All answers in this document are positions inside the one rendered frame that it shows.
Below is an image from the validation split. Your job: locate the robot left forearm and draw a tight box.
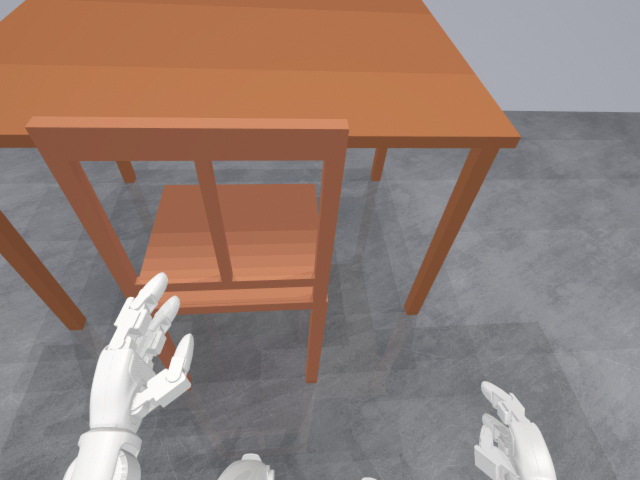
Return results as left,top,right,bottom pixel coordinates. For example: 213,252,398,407
63,427,142,480

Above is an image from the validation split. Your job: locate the left robot shin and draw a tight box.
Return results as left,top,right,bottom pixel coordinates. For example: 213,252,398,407
241,454,262,462

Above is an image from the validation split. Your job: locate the robot right hand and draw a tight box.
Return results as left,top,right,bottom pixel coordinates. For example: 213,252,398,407
474,381,557,480

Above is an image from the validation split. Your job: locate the chair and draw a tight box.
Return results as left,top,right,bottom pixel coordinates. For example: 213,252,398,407
25,116,349,391

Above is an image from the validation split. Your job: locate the left robot thigh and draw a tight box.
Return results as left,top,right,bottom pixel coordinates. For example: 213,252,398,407
218,460,274,480

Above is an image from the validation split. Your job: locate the table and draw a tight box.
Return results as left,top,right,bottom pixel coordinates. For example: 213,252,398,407
0,0,521,330

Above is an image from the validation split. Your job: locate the robot left hand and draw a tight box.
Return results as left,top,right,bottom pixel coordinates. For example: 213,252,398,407
89,272,194,433

